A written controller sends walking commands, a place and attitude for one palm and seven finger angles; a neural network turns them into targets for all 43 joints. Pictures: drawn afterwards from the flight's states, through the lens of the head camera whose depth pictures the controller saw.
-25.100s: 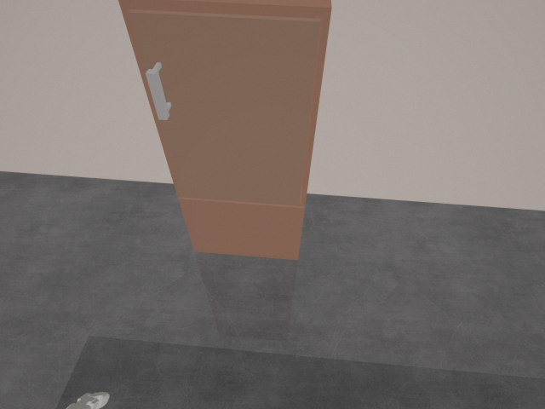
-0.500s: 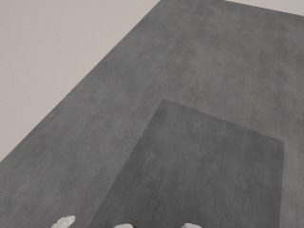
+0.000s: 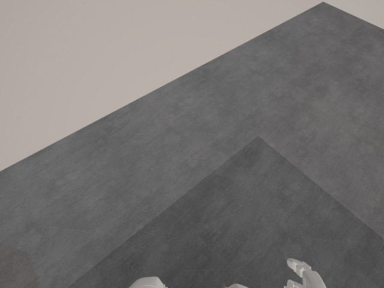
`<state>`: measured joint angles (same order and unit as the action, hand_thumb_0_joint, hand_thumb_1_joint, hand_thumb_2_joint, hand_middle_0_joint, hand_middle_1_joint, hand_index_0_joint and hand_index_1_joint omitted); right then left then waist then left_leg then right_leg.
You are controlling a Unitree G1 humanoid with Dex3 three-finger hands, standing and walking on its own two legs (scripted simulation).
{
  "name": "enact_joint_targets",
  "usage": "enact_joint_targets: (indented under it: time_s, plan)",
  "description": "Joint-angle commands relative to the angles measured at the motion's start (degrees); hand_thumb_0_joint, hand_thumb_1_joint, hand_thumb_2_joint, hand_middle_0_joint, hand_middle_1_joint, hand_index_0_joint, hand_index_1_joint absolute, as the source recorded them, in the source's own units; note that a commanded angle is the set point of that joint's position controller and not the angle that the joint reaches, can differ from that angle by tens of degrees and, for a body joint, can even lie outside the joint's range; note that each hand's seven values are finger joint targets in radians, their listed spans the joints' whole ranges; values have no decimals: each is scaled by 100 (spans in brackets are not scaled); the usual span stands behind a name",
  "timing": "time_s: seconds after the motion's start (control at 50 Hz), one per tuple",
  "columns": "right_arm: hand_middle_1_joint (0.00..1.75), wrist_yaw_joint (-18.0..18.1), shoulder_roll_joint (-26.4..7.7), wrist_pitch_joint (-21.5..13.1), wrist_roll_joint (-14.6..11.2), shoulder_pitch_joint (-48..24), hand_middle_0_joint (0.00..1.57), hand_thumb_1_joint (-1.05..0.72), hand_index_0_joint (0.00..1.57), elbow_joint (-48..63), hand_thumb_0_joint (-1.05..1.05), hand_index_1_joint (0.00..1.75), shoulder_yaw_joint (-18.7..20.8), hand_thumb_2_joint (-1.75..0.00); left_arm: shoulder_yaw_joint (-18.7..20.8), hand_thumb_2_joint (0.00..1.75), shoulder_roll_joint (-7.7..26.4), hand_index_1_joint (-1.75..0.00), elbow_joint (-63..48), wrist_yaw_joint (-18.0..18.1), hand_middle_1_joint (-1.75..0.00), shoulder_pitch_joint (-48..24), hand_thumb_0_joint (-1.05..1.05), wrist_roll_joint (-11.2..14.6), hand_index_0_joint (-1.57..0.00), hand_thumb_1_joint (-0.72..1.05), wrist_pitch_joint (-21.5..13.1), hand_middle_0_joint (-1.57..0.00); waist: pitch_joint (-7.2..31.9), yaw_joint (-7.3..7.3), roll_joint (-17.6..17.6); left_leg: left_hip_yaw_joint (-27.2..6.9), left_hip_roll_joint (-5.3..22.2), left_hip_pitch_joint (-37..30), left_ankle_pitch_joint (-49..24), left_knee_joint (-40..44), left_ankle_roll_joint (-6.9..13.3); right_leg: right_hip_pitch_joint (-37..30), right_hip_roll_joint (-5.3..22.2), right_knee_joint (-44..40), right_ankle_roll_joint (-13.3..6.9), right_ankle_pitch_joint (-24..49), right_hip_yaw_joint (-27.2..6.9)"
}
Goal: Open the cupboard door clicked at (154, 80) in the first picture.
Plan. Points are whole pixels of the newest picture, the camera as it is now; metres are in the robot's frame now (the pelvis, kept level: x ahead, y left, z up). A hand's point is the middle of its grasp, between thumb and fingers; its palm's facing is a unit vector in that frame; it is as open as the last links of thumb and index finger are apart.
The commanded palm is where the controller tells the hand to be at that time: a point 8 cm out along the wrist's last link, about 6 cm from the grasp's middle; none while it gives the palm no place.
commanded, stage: turn to face it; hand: left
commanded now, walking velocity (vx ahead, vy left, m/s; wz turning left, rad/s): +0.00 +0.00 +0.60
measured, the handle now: out of the picture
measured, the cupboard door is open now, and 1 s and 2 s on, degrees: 48 48 48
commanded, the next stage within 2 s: none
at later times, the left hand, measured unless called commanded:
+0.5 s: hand out of the picture +0.07 +0.15 -0.13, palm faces +0.27 -0.92 -0.27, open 7.3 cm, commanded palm none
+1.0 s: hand out of the picture -0.03 +0.18 -0.15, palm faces +0.58 -0.77 -0.26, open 7.4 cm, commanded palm none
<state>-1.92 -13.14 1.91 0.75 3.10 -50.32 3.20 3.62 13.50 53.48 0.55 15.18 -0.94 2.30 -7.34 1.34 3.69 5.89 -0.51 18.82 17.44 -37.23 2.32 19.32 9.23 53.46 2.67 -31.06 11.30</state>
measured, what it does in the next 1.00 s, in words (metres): steps on the spot, turning left: right foot, then left foot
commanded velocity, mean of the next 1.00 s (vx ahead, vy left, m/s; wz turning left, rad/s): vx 0.00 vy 0.00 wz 0.60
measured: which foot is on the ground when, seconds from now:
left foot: down 0.00-0.32, up 0.34-0.72, down 0.74-1.00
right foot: up 0.00-0.32, down 0.34-0.74, up 0.76-1.00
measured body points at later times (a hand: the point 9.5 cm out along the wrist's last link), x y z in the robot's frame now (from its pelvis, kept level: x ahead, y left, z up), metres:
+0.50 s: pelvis +0.02 -0.06 +0.02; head +0.08 -0.08 +0.46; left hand +0.05 +0.20 -0.11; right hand +0.15 -0.30 -0.14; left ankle -0.05 +0.06 -0.63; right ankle +0.04 -0.16 -0.72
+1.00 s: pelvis +0.03 -0.04 +0.02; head +0.07 +0.00 +0.47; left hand -0.06 +0.22 -0.13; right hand +0.25 -0.20 -0.12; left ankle -0.04 +0.04 -0.72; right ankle +0.10 -0.18 -0.65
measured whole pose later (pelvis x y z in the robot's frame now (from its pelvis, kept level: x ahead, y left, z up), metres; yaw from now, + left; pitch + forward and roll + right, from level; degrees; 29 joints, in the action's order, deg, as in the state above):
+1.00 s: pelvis +0.03 -0.04 +0.02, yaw +34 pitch +2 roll +0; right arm -0.4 -12.2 1.5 1.0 8.8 -52.0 2.7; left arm 4.7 14.8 51.9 0.2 9.8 -0.9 3.4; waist -5.1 0.7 1.4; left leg -0.7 -1.5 15.1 14.7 -27.9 1.7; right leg 28.5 5.2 59.5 5.5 -22.9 0.7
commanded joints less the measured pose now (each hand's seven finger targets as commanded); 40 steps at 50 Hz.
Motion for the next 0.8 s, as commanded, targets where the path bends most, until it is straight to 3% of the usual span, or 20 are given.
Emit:
enact_joint_targets:
  time_s: [0.0, 0.04, 0.08, 0.2, 0.26, 0.28, 0.3, 0.32, 0.34, 0.38, 0.4, 0.44, 0.52, 0.6, 0.66, 0.68, 0.7, 0.72, 0.74, 0.78]
  plan:
    - [30, 260, -1305, -52, 51, 842, 20, -90, 20, 172, 0, 30, 344, -90, 159, 90, 556, -30, -725, 69, -30, -720, 0, -15, -20, 90, -113, -20, 1082, -491, -1367, -2144, 1933, -1258, -3039, 1604, 930, 1595, -120, 1615, 204, 155, -1168]
    - [30, 262, -1148, -96, 51, 507, 20, -90, 20, 246, 0, 30, 275, -90, 174, 90, 516, -30, -551, 8, -30, -435, 0, -30, -20, 90, -64, -20, 914, -221, -1181, -1695, 1497, -952, -2731, 1713, 689, 1375, -204, 1420, 239, 707, -1127]
    - [30, 248, -1146, -117, 43, 510, 20, -90, 20, 238, 0, 30, 264, -90, 171, 90, 497, -30, -526, -14, -30, -329, 0, -28, -20, 90, -58, -20, 958, -150, -1226, -1525, 1326, -902, -2582, 1715, 612, 1171, -291, 1041, 258, 864, -1071]
    - [30, 200, -1187, -47, 98, 591, 20, -90, 20, 218, 0, 30, 361, -90, 126, 90, 397, -30, -735, -6, -30, -614, 0, 2, -20, 90, -91, -20, 896, -228, -1322, -2013, 1187, -490, -1875, 1614, 632, 400, -694, -655, 204, 695, -861]
    - [30, 206, -1172, -7, 59, 382, 20, -90, 20, 301, 0, 30, 394, -90, 148, 90, 437, -30, -689, 15, -30, -163, 0, 32, -20, 90, -181, -20, 1033, 18, -1344, -2176, 1005, 55, -1875, 1114, 447, -755, -873, -2085, 132, 1408, -767]
    - [30, 185, -1033, -13, 14, 338, 20, -90, 20, 353, 0, 30, 381, -90, 197, 90, 664, -30, -640, 40, -30, 132, 0, 11, -20, 90, -249, -20, 1134, 178, -847, -2002, 707, 477, -1331, 695, 184, -1496, -616, -2939, 79, 1909, -972]
    - [30, 151, -600, -21, -38, 499, 20, -90, 20, 423, 0, 30, 332, -90, 310, 90, 1184, -30, -608, 109, -30, 356, 0, -85, -20, 90, -323, -20, 1357, 247, 735, -1187, -50, 1551, 421, -603, -269, -2421, 903, -3631, -341, 2254, -2431]
    - [30, 136, -585, -18, -9, 426, 20, -90, 20, 502, 0, 30, 328, -90, 274, 90, 1464, -30, -658, 121, -30, 266, 0, -80, -20, 90, -292, -20, 1216, 271, 1391, -757, -319, 1690, 1975, -2146, -437, -1793, 2021, -3685, -998, 2925, -3166]
    - [30, 143, -723, 60, 35, 471, 20, -90, 20, 385, 0, 30, 356, -90, 233, 90, 1178, -30, -692, 154, -30, 69, 0, -38, -20, 90, -319, -20, 1109, 146, 1415, -1091, -20, 1600, 1726, -3067, -401, -1228, 1876, -3698, -1129, 2782, -3042]
    - [30, 79, -605, 148, 23, 573, 20, -90, 20, 181, 0, 30, 348, -90, 131, 90, 776, -30, -828, 167, -30, -603, 0, -18, -20, 90, -264, -20, 742, -202, 790, -929, 224, 1555, 854, -3694, -517, -830, 1234, -3534, -962, 2924, -1931]
    - [30, 42, -495, 156, 29, 605, 20, -90, 20, 108, 0, 30, 297, -90, 84, 90, 663, -30, -857, 160, -30, -691, 0, -20, -20, 90, -292, -20, 713, -276, 750, -788, 255, 1495, 603, -3616, -580, -856, 974, -3410, -846, 3436, -1392]
    - [30, 23, -414, 170, 11, 571, 20, -90, 20, 56, 0, 30, 248, -90, 86, 90, 636, -30, -797, 169, -30, -504, 0, -24, -20, 90, -335, -20, 821, -219, 739, -600, 268, 1440, 543, -3120, -652, -1225, 918, -3265, -815, 4190, -971]
    - [30, 11, -292, 157, -7, 235, 20, -90, 20, 91, 0, 30, 176, -90, 164, 90, 808, -30, -609, 169, -30, -32, 0, -40, -20, 90, -335, -20, 945, 21, 523, -275, 249, 1199, 792, -1902, -673, -1797, 1105, -3043, -888, 4830, -693]
    - [30, 3, -237, 103, -34, 83, 20, -90, 20, 190, 0, 30, 133, -90, 247, 90, 973, -30, -508, 145, -30, 94, 0, -81, -20, 90, -304, -20, 980, 124, 829, -22, 188, 761, 940, -843, -550, -1831, 1269, -2822, -928, 4955, -561]
    - [30, 25, -349, 45, -18, 362, 20, -90, 20, 179, 0, 30, 150, -90, 294, 90, 1040, -30, -482, 100, -30, -4, 0, -55, -20, 90, -279, -20, 1062, -62, 629, 129, 93, -113, 266, 269, -431, -1372, 1280, -2362, -708, 4466, -330]
    - [30, 18, -486, 15, 4, 657, 20, -90, 20, 137, 0, 30, 193, -90, 297, 90, 992, -30, -479, 81, -30, -116, 0, -26, -20, 90, -265, -20, 1181, -275, 311, 9, 153, -785, -341, 998, -363, -979, 1163, -1806, -484, 4013, -110]
    - [30, 43, -1041, -47, 56, 1100, 20, -90, 20, 66, 0, 30, 327, -90, 280, 90, 780, -30, -616, 50, -30, -126, 0, 20, -20, 90, -228, -20, 1512, -530, -949, -1241, 1098, -1819, -1675, 1455, 79, 110, 672, -621, -110, 2459, 156]
    - [30, 102, -1674, -35, 74, 1472, 20, -90, 20, 12, 0, 30, 473, -90, 128, 90, 397, -30, -916, 16, -30, -432, 0, 33, -20, 90, -191, -20, 1463, -748, -2399, -3057, 2522, -2217, -3898, 1630, 965, 1584, -109, 635, 240, -880, -84]
    - [30, 169, -1623, -15, 52, 1698, 20, -90, 20, -117, 0, 30, 455, -90, 112, 90, 538, -30, -997, 66, -30, -797, 0, -46, -20, 90, -97, -20, 1478, -837, -1671, -2949, 2617, -2070, -3731, 1575, 1170, 1783, -119, 1219, 163, -717, -815]
    - [30, 279, -1292, -57, 56, 1167, 20, -90, 20, 48, 0, 30, 372, -90, 151, 90, 491, -30, -775, 56, -30, -854, 0, -23, -20, 90, -97, -20, 1270, -564, -1577, -2331, 1965, -1550, -3279, 1549, 875, 1778, -137, 1587, 190, 146, -1132]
